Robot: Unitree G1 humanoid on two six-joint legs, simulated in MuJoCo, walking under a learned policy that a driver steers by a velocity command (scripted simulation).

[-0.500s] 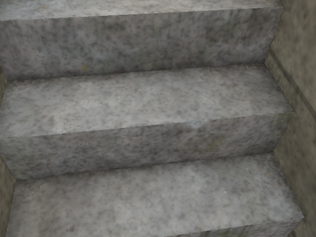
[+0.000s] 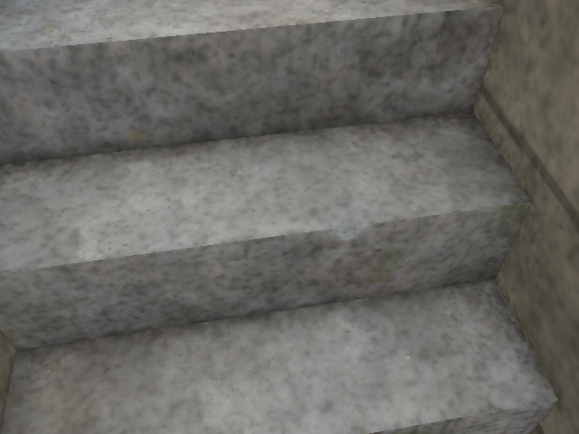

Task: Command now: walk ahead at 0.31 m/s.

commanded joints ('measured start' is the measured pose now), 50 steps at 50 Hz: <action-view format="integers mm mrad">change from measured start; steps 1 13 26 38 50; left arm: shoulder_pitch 398 146 -84 -691 -49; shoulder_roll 175 178 56 50 107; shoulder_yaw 60 -43 -3 -82 10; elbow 133 260 -47 -365 83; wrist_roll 23 47 -27 -33 -13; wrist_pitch -30 -50 -6 -1 -41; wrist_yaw -8 -141 -94 -58 75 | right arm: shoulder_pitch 46 -731 -288 118 -351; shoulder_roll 58 -21 124 -49 44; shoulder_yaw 25 121 90 68 9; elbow -41 -565 -23 138 -214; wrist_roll -105 4 -59 -125 -85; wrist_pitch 17 116 -38 -85 -88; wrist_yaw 129 146 180 140 58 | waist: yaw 128 -80 69 -34 42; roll -289 -136 3 81 -43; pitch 28 -19 83 -38 -46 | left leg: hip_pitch -445 -683 -279 -72 -734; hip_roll -6 -79 14 144 -157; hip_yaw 2 100 -351 -197 -186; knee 182 1035 -89 -376 1417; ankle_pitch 125 -245 -124 28 561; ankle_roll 203 239 178 169 140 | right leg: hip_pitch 351 -350 -1002 -1218 -73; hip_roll -119 -235 132 -119 -220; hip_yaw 281 218 430 98 771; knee -298 -766 1412 1305 -189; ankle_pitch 58 670 355 153 -620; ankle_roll -184 -261 -185 -140 -40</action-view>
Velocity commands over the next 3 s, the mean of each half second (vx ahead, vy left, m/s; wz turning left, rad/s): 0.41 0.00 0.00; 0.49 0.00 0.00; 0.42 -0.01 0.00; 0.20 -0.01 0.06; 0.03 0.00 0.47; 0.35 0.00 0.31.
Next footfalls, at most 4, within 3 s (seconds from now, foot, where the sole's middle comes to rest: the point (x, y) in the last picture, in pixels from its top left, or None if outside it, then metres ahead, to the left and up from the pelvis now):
0.38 left None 0.23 0.12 -0.56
0.88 right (400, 369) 0.47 -0.16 -0.36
1.40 left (282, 186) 0.69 0.03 -0.15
1.92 right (413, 3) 0.89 -0.18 0.05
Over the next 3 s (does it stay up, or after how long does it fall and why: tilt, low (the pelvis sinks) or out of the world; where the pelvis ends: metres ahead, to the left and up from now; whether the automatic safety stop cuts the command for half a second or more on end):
stays up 0.84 -0.02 0.75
